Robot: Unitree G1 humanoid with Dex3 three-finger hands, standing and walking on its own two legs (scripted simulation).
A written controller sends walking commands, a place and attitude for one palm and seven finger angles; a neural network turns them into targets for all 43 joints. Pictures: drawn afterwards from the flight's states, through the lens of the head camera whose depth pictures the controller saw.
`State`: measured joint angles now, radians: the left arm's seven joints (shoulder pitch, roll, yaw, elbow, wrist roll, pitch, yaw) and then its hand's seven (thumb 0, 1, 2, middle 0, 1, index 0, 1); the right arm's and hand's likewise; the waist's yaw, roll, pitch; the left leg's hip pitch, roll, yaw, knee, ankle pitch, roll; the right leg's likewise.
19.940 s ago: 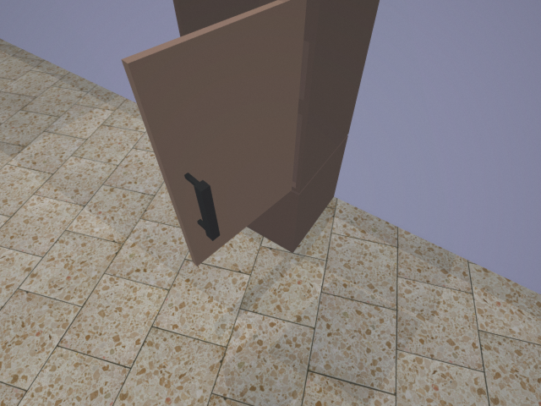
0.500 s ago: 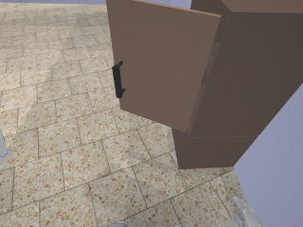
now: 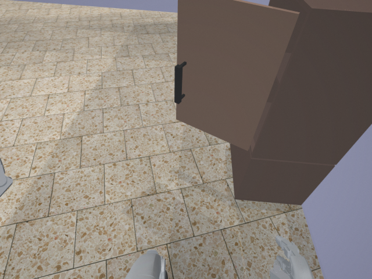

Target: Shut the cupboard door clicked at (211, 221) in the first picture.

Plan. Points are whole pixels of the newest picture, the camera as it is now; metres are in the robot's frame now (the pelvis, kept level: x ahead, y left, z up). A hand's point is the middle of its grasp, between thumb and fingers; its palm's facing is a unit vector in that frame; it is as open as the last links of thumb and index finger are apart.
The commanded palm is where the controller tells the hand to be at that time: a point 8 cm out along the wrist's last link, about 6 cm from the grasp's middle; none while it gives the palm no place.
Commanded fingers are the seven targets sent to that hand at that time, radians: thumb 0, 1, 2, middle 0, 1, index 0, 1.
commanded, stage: stop stepping back and stand still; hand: left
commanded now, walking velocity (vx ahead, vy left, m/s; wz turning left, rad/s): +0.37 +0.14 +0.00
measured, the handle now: (180, 83) +0.89 +0.10 -0.06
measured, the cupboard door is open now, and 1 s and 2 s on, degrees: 63 63 63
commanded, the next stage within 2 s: let the arm hang, fingers relaxed in 1.38 s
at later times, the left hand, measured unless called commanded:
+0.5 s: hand (0, 194) +0.16 +0.26 +0.21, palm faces +0.33 -0.80 -0.49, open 7.4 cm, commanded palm +0.11 +0.30 +0.21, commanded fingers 0.00 0.90 0.90 -0.20 -0.30 -0.20 -0.30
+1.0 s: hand (18, 168) +0.22 +0.28 +0.20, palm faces +0.30 -0.83 -0.47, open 7.4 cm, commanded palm +0.16 +0.32 +0.21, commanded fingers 0.00 0.90 0.90 -0.20 -0.30 -0.20 -0.30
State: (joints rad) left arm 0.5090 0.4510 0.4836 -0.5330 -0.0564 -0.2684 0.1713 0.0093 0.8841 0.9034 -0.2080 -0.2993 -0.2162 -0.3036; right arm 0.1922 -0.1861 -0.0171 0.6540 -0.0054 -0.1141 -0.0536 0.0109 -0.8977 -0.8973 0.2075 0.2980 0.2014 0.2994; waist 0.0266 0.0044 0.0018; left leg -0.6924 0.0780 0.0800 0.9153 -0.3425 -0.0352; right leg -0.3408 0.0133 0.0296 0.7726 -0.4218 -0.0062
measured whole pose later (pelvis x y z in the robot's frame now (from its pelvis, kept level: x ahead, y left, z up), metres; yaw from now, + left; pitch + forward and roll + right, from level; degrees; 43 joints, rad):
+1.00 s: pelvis -0.03 +0.05 +0.03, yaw -10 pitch +2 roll +0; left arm 0.56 0.42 0.42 -0.48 -0.05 -0.19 0.17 0.01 0.89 0.90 -0.21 -0.30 -0.22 -0.30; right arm 0.19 -0.16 0.04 0.62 0.00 -0.08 -0.07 0.01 -0.90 -0.90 0.21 0.30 0.20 0.30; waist -0.01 -0.01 -0.03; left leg -0.34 0.06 0.11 0.54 -0.23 0.00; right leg -0.17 0.02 -0.04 0.51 -0.37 -0.03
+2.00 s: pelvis -0.06 +0.06 +0.03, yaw -8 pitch -1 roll -1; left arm 0.38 0.19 0.01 1.11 0.01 0.02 0.03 0.00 0.95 0.90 -0.20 -0.30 -0.21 -0.30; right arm 0.31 -0.18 0.00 1.09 -0.02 0.04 -0.03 0.01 -0.90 -0.90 0.20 0.30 0.20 0.30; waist -0.01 0.01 0.06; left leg -0.30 0.05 0.08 0.46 -0.14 0.01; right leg -0.12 0.01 -0.07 0.44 -0.30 -0.02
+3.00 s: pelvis -0.03 +0.05 +0.04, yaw -9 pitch -1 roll +0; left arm 0.31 0.14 0.01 1.14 0.01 -0.01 0.04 0.00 0.90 0.90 -0.20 -0.30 -0.20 -0.30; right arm 0.25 -0.16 -0.01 1.13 -0.02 0.02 -0.04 0.00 -0.90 -0.90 0.20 0.30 0.20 0.30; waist -0.01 0.01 0.04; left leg -0.22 0.04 0.11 0.41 -0.16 0.00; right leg -0.05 0.01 -0.05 0.38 -0.31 -0.03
